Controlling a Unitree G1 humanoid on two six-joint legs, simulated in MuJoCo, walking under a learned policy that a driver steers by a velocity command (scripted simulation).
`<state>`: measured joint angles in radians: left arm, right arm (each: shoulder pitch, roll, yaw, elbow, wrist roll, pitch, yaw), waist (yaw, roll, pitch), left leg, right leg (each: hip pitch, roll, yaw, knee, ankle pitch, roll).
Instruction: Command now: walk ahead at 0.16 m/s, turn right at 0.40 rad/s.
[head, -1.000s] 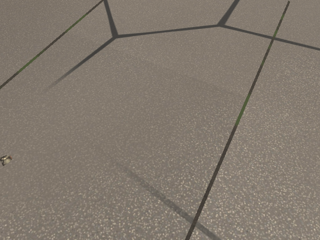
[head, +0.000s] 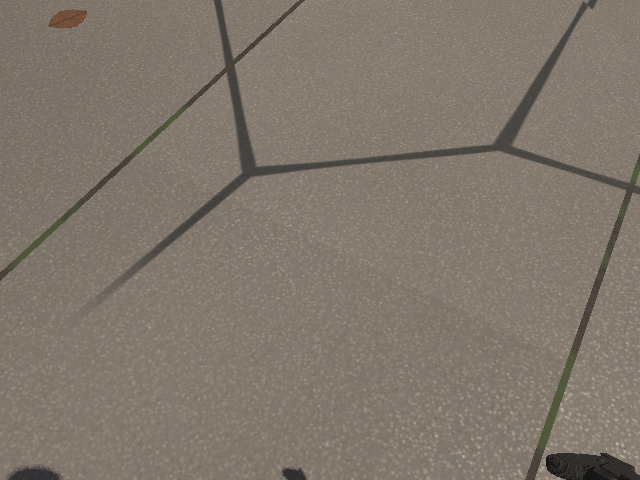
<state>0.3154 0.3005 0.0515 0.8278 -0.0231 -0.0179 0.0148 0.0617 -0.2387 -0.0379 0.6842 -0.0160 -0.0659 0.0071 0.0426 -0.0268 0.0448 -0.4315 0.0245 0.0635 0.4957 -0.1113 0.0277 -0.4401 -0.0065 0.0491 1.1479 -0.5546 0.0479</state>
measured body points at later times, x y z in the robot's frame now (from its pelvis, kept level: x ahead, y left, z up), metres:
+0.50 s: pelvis +0.05 -0.04 +0.01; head +0.08 -0.09 +0.46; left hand +0.26 +0.20 -0.07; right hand +0.13 -0.36 -0.11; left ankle +0.08 +0.11 -0.65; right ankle +0.05 -0.13 -0.73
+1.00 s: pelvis +0.07 -0.01 +0.01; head +0.11 -0.01 +0.46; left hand +0.35 +0.16 -0.09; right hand +0.02 -0.32 -0.09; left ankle +0.13 +0.09 -0.73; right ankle -0.03 -0.12 -0.65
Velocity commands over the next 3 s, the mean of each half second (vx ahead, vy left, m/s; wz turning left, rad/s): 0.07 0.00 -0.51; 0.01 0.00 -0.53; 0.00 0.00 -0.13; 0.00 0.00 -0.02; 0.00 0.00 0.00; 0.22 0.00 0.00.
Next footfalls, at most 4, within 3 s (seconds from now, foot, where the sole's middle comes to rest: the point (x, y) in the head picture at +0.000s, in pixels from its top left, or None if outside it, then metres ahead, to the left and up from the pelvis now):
0.32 right None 0.09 -0.14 -0.77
0.80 left None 0.16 0.07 -0.77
1.16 right None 0.01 -0.15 -0.77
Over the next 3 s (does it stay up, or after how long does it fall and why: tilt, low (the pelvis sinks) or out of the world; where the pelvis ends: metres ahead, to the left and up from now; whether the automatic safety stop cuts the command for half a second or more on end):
stays up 0.15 -0.06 0.01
